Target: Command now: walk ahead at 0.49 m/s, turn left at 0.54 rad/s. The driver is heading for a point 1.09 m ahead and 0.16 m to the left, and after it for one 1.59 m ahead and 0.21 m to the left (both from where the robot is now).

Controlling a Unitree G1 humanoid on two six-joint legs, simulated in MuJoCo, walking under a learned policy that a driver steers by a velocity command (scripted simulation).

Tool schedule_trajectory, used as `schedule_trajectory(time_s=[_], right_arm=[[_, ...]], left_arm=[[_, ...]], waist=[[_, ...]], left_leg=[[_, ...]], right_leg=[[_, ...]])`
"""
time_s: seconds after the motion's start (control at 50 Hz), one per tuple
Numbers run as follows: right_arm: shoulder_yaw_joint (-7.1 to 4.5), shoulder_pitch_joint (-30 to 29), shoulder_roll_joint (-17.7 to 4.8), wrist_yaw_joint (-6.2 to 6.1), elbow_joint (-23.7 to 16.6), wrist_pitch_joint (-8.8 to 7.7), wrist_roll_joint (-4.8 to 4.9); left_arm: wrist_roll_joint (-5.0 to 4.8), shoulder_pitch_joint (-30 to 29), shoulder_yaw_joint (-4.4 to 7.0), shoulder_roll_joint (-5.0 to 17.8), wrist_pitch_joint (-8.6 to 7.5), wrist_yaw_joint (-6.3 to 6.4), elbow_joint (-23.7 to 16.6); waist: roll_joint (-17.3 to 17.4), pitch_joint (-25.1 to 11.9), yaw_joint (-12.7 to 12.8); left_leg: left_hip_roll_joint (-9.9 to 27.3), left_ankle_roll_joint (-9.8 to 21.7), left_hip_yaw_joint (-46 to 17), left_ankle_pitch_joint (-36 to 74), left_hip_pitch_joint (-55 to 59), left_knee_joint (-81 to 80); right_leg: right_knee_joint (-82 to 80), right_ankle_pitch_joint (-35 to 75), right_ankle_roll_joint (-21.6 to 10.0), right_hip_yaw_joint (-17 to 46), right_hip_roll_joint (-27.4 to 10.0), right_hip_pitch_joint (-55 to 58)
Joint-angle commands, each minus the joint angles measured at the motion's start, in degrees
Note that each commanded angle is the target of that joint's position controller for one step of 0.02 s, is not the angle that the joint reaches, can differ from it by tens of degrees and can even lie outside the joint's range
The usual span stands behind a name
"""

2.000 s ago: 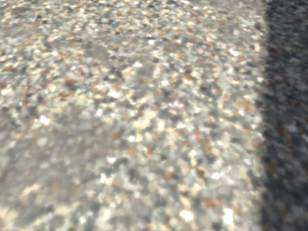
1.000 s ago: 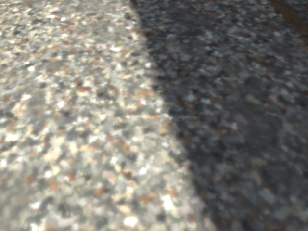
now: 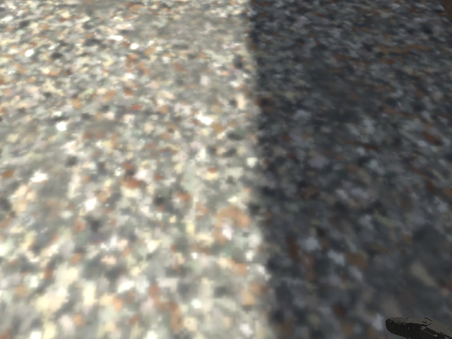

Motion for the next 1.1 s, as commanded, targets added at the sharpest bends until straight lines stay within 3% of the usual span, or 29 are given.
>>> schedule_trajectory(time_s=[0.02,0.04,0.06,0.08,0.1,0.12,0.14,0.16,0.18,0.24,0.34,0.42,0.46,0.5,0.52,0.54,0.56,0.58,0.62,0.66,0.78,0.9,0.96,1.0,1.02,1.04,1.06,1.08,1.1], right_arm=[[-4.02,8.13,-9.55,-0.18,-3.36,-0.15,0.25],[-5.9,17.74,-12.74,-1.14,-1.28,0.36,0.37],[-7.18,20.36,-19.11,-2.27,-0.7,0.67,0.44],[-6.44,20.35,-18.33,-1.96,-3.0,-0.34,0.2],[-5.28,19.52,-14.07,-1.66,-2.55,-1.05,-0.36],[-4.85,16.64,-12.65,-1.68,-2.18,-1.54,-0.27],[-4.33,12.68,-11.06,-1.78,-2.62,-1.7,-0.12],[-3.79,9.93,-9.52,-2.0,-3.37,-1.78,-0.61],[-3.54,8.57,-9.08,-2.22,-3.89,-1.78,-1.16],[-3.83,9.08,-10.17,-3.13,-2.61,-2.09,-0.77],[-4.19,12.57,-11.65,-4.45,-0.6,-1.11,-0.09],[-4.25,15.52,-11.62,-4.68,0.89,-0.53,0.42],[-4.3,14.92,-11.37,-4.79,0.95,-0.32,0.26],[-3.57,14.14,-8.92,-4.66,0.58,-0.13,-0.06],[-2.17,15.02,-5.06,-4.39,-0.22,-0.27,-0.78],[-1.09,22.36,-1.93,-4.35,-2.12,-0.73,0.8],[-2.08,22.17,-7.84,-4.61,-0.93,-0.7,1.5],[-3.0,16.55,-10.89,-4.7,-1.07,-0.43,1.07],[-2.95,11.14,-9.5,-4.73,-2.12,-0.42,-0.42],[-2.69,11.45,-7.33,-4.12,-2.12,-0.4,0.08],[-0.93,4.94,-3.57,-3.17,-3.51,-0.98,-0.93],[-0.5,-5.01,-3.48,-1.7,-5.83,-2.2,-0.06],[-1.18,-5.06,-5.2,-1.22,-6.38,-2.41,-0.11],[-3.12,5.72,-8.39,-1.7,-3.08,-2.29,-0.73],[-4.42,14.97,-11.34,-2.42,-0.97,-2.02,-1.1],[-5.65,20.64,-17.46,-3.03,-0.44,-1.62,-2.23],[-4.65,21.52,-13.45,-3.03,-0.28,-1.55,-1.67],[-3.56,18.1,-10.8,-2.89,0.12,-1.82,-1.31],[-2.96,14.49,-8.89,-2.75,0.17,-2.06,-1.13]], left_arm=[[-0.58,-1.95,2.94,12.59,0.91,0.93,-3.62],[-0.66,-2.46,2.39,11.72,0.79,1.2,-4.25],[1.77,2.99,0.01,4.03,-0.17,0.62,-6.78],[1.12,1.83,-1.02,4.04,-2.47,-0.21,-8.42],[-1.3,-6.32,0.35,9.07,-3.76,-0.86,-10.16],[-1.78,-8.68,-0.04,8.47,-4.45,-0.88,-11.48],[-0.44,-8.51,-0.14,7.74,-4.6,-0.4,-10.84],[0.69,-7.56,0.25,8.29,-4.17,-0.18,-10.37],[1.09,-6.48,0.37,8.31,-3.45,-0.28,-10.06],[1.88,-6.58,-0.28,6.01,-1.94,-0.15,-9.9],[1.37,-18.31,-1.69,3.23,-2.13,-0.63,-12.52],[0.29,-21.49,-0.76,5.85,-3.05,-1.6,-13.53],[0.1,-19.42,0.1,7.37,-3.47,-1.8,-13.2],[0.43,-11.25,1.41,8.95,-3.95,-1.36,-11.24],[1.43,-3.59,2.25,11.69,-4.16,-0.87,-10.72],[2.21,1.13,3.4,16.44,-3.37,-1.06,-8.9],[0.98,0.52,2.52,11.6,-3.13,-1.54,-9.25],[0.74,-1.39,1.55,8.15,-2.91,-1.38,-9.51],[1.45,-5.03,0.54,5.58,-2.44,-1.42,-8.81],[1.62,-5.67,0.08,4.26,-2.77,-1.29,-7.81],[0.25,-3.77,0.88,7.6,-2.82,-1.17,-4.35],[-0.7,1.51,1.02,9.87,-1.34,-1.08,-0.72],[-1.1,1.94,1.3,10.98,-0.35,-0.79,0.57],[-1.18,0.88,1.09,10.96,0.18,-0.41,0.7],[-0.37,0.78,0.06,8.84,0.03,-0.29,-0.11],[0.63,5.55,-2.2,2.27,-0.82,-0.63,-2.33],[-0.25,4.7,-1.7,4.76,-1.79,-0.73,-1.35],[-1.93,0.45,-0.23,8.9,-2.07,-0.98,-2.65],[-2.1,-2.39,-0.22,8.57,-1.99,-0.94,-3.33]], waist=[[-6.43,-6.71,-8.91],[-4.52,-11.46,-14.22],[10.21,-16.96,-9.8],[9.49,-27.37,-9.73],[3.17,-21.41,-12.6],[1.03,-13.35,-10.43],[-2.72,-8.83,-7.41],[-1.83,-6.83,-5.31],[-0.37,-6.21,-3.88],[0.02,-4.97,-3.22],[2.69,-2.88,-7.71],[4.23,-3.13,-8.56],[5.88,-3.26,-6.91],[5.93,-6.32,-2.46],[-0.03,-13.82,0.54],[-18.92,-20.53,-2.55],[-15.51,-17.3,-1.56],[-10.15,-10.52,-0.08],[-5.46,-3.75,-1.32],[-7.99,-2.7,-3.1],[-5.74,-1.62,-2.53],[-6.11,0.17,0.63],[-6.9,-0.11,-1.37],[-5.89,-6.87,-7.75],[-3.8,-13.26,-11.9],[10.07,-21.8,-10.96],[10.61,-24.85,-12.01],[7.33,-15.17,-11.31],[5.57,-9.86,-9.47]], left_leg=[[-6.55,4.29,4.58,-6.17,14.91,-0.85],[-6.83,6.76,1.51,-3.49,31.07,-4.32],[8.09,14.68,-24.19,-4.13,53.36,-3.95],[17.17,23.08,-52.35,-14.94,61.45,-14.88],[15.45,18.66,-45.9,-15.54,57.52,-18.85],[13.27,16.34,-38.0,-11.95,48.82,-19.48],[10.68,14.45,-31.8,-5.37,40.1,-19.53],[8.73,13.75,-27.53,0.89,33.67,-20.45],[7.45,13.62,-25.61,4.0,29.55,-21.7],[5.48,13.78,-20.16,11.14,22.46,-23.08],[1.05,9.3,-16.15,1.9,18.4,-21.61],[3.72,7.9,-22.68,-4.51,22.85,-17.42],[5.12,6.82,-26.19,-4.83,25.22,-13.98],[2.11,4.21,-25.24,-2.79,23.62,-6.04],[-1.53,2.03,-20.87,-8.72,18.3,9.22],[-9.47,-1.88,-12.78,-30.25,-1.43,28.07],[-5.05,-2.81,-13.69,-29.27,-9.37,36.59],[-3.28,-3.15,-13.11,-23.68,-10.74,38.8],[-0.47,-3.52,-11.43,-16.92,-7.89,35.27],[1.16,-3.4,-10.58,-14.56,-3.78,31.17],[2.75,-4.52,-6.53,-5.8,-4.36,13.32],[0.57,-3.66,-2.91,2.3,1.73,-1.9],[-0.69,-1.13,-2.3,-1.79,5.19,-5.71],[-3.63,1.62,0.23,-0.64,22.04,-9.28],[1.48,3.99,-5.07,-0.2,37.86,-7.57],[17.71,12.26,-30.29,-7.53,58.85,-9.68],[20.99,14.0,-42.72,-14.16,57.35,-17.02],[19.15,11.32,-34.21,-15.74,49.72,-18.44],[16.55,9.57,-26.47,-13.52,42.18,-20.02]], right_leg=[[19.19,68.73,-6.59,2.45,-15.1,-2.61],[33.43,60.95,-4.48,1.7,-12.94,-12.18],[55.12,10.63,-0.89,3.13,-5.09,-36.82],[67.36,-12.42,0.08,17.28,3.15,-48.55],[67.53,-7.09,-0.94,21.81,-0.37,-53.93],[62.62,-1.71,-1.77,20.92,-2.68,-54.45],[57.4,1.56,-1.47,20.5,-5.0,-51.61],[53.79,3.76,-0.88,20.59,-6.42,-47.44],[52.38,5.04,-0.18,20.55,-6.92,-44.26],[45.44,8.35,2.74,18.44,-6.54,-41.91],[23.19,26.05,4.18,17.34,-2.45,-37.55],[15.57,26.22,2.86,19.72,-0.85,-34.53],[14.41,21.21,1.03,20.32,-0.95,-32.18],[11.22,19.5,-1.93,19.12,-1.59,-20.41],[11.4,15.4,-5.5,27.49,-10.42,-7.1],[5.26,0.57,-14.66,54.11,-23.16,10.11],[1.64,-13.17,-14.64,61.62,-24.65,8.71],[0.75,-11.77,-12.46,53.41,-21.93,2.59],[-0.32,3.65,-11.23,40.09,-16.82,-8.47],[-2.53,11.38,-11.09,32.98,-13.74,-12.96],[-6.36,23.58,-13.55,24.05,-13.58,-12.66],[-5.52,26.45,-11.55,19.42,-13.82,-10.54],[-2.1,33.42,-10.15,19.24,-15.74,-6.63],[10.99,48.38,-7.85,15.31,-12.65,-8.79],[24.06,40.86,-5.81,14.03,-10.1,-18.25],[47.14,11.02,-1.56,11.91,-1.25,-41.04],[56.03,-9.65,-1.74,20.83,0.48,-47.66],[58.7,-6.31,-2.35,22.04,-2.41,-51.95],[56.67,-1.29,-2.54,20.43,-4.99,-51.36]])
